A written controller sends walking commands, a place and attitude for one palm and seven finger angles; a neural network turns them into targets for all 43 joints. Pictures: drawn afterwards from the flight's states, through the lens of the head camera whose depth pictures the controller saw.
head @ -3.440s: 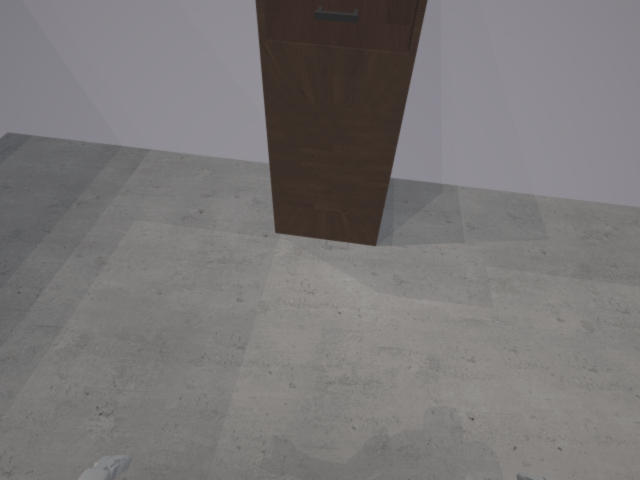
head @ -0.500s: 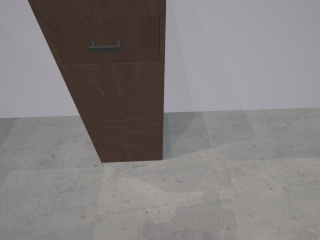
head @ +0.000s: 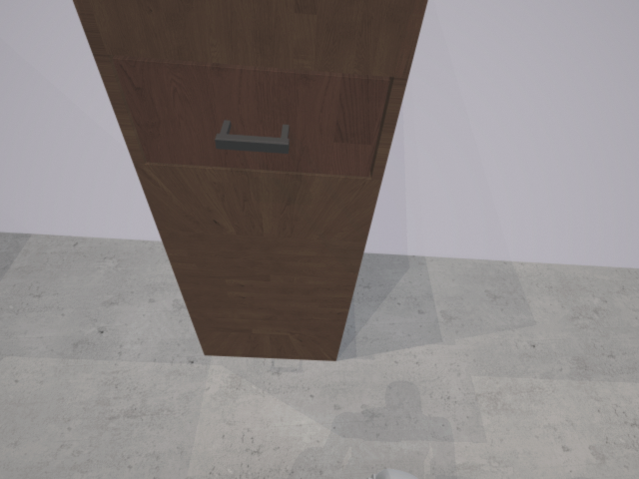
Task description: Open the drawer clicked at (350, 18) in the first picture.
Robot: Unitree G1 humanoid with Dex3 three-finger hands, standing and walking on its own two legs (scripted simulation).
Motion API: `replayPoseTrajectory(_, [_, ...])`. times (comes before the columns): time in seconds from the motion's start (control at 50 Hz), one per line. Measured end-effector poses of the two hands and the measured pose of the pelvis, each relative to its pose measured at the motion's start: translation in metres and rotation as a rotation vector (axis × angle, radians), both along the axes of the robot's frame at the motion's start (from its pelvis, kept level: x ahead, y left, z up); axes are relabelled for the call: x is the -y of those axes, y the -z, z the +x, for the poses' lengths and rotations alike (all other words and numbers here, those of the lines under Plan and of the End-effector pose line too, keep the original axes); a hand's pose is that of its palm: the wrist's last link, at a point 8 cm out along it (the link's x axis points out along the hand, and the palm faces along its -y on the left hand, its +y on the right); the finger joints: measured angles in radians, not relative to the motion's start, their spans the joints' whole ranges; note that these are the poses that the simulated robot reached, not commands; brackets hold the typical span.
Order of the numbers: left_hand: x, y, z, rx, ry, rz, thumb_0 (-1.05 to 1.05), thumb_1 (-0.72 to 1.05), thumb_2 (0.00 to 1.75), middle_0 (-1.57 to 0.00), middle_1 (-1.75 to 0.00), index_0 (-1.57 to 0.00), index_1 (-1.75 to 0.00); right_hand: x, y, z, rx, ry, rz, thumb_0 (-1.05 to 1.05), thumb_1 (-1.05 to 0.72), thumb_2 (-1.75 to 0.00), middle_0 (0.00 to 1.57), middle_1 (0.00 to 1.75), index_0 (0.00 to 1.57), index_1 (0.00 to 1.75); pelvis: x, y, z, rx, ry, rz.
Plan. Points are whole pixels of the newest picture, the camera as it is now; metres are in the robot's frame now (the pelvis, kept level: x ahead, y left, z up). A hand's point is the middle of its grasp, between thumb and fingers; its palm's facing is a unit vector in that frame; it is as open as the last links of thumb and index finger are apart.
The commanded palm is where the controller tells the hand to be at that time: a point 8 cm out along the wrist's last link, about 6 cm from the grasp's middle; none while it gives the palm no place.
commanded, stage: come to a stop and stand still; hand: left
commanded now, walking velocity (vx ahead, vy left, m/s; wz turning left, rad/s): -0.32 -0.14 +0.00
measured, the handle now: (254, 136) +0.56 +0.15 +0.12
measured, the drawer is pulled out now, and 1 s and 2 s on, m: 0.00 0.00 0.00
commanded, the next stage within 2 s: look again from close up in 0.88 s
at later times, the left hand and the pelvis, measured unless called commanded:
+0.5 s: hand out of the picture +0.09 +0.15 -0.17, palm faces +0.08 -0.97 -0.23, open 7.3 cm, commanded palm none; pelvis +0.00 -0.03 -0.01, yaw +2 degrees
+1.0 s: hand out of the picture -0.04 +0.15 -0.18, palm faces +0.01 -0.98 -0.21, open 7.4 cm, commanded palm none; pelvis -0.03 -0.03 +0.00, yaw +0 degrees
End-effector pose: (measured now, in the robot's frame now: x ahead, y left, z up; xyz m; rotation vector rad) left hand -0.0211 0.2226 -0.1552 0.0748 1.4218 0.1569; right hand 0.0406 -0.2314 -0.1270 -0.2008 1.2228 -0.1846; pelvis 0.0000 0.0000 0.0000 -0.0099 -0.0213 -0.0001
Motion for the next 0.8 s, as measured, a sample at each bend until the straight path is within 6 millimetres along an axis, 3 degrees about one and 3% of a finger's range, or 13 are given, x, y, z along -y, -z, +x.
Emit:
replayPoseTrajectory(0.08, [0.001,-0.006,0.057,0.090,0.023,0.038,0.01,0.91,0.89,-0.19,-0.30,-0.20,-0.30,-0.004,0.008,-0.014,-0.089,0.024,0.038,0.00,-0.94,-0.89,0.20,0.30,0.20,0.30,0.006,-0.001,0.018,0.007,-0.009,0.013])
replayPoseTrajectory(0.18, [0.011,-0.009,0.108,0.156,0.058,0.089,0.01,0.92,0.89,-0.19,-0.30,-0.20,-0.30,-0.003,0.028,-0.024,-0.182,0.065,0.104,0.00,-0.92,-0.89,0.20,0.30,0.20,0.30,0.024,0.008,0.037,0.021,-0.008,0.039])
replayPoseTrajectory(0.24, [0.023,-0.010,0.124,0.174,0.085,0.112,0.01,0.92,0.89,-0.19,-0.30,-0.20,-0.30,0.004,0.043,-0.023,-0.210,0.095,0.139,0.00,-0.92,-0.89,0.20,0.30,0.20,0.30,0.035,0.015,0.042,0.017,-0.003,0.038])
replayPoseTrajectory(0.32, [0.035,-0.015,0.130,0.198,0.080,0.116,0.01,0.91,0.89,-0.19,-0.30,-0.20,-0.30,0.015,0.047,-0.017,-0.224,0.090,0.140,0.00,-0.91,-0.89,0.20,0.30,0.20,0.30,0.039,0.015,0.034,0.011,-0.026,0.033])
replayPoseTrajectory(0.44, [0.032,-0.018,0.115,0.229,0.043,0.116,0.00,0.91,0.89,-0.20,-0.30,-0.20,-0.30,0.029,0.040,-0.002,-0.166,0.036,0.097,0.00,-0.91,-0.89,0.20,0.30,0.19,0.30,0.036,0.012,0.012,0.002,-0.037,0.031])
replayPoseTrajectory(0.56, [0.011,-0.005,0.077,0.224,0.013,0.088,0.00,0.91,0.89,-0.20,-0.30,-0.20,-0.30,0.027,0.025,-0.001,-0.063,-0.011,0.034,0.00,-0.91,-0.89,0.20,0.30,0.19,0.30,0.020,0.015,-0.013,-0.003,-0.035,0.017])
replayPoseTrajectory(0.62, [-0.002,0.003,0.051,0.185,-0.005,0.063,0.01,0.90,0.89,-0.20,-0.30,-0.20,-0.30,0.017,0.016,-0.018,-0.037,-0.008,0.006,0.00,-0.91,-0.89,0.20,0.30,0.19,0.30,0.010,0.014,-0.023,0.006,-0.029,0.011])
replayPoseTrajectory(0.8, [-0.014,-0.008,-0.022,0.038,-0.032,0.033,0.01,0.91,0.89,-0.19,-0.30,-0.20,-0.30,-0.013,0.000,-0.076,-0.148,0.008,0.032,0.00,-0.91,-0.89,0.20,0.30,0.20,0.30,0.001,-0.006,-0.029,-0.024,-0.031,-0.008])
